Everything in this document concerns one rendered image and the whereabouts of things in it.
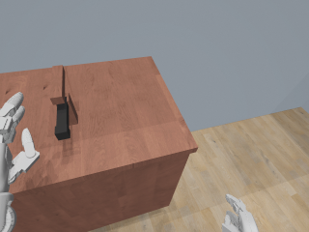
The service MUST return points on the left robot forearm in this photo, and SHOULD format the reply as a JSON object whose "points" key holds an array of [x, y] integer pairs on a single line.
{"points": [[8, 215]]}

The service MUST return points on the left robot hand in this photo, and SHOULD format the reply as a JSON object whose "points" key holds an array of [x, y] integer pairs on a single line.
{"points": [[10, 115]]}

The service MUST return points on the tap lever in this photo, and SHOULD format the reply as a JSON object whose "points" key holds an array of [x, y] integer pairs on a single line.
{"points": [[62, 128]]}

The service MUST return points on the counter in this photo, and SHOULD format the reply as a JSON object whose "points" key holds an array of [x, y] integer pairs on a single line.
{"points": [[127, 150]]}

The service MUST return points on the right robot hand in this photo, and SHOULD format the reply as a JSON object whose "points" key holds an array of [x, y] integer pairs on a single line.
{"points": [[243, 222]]}

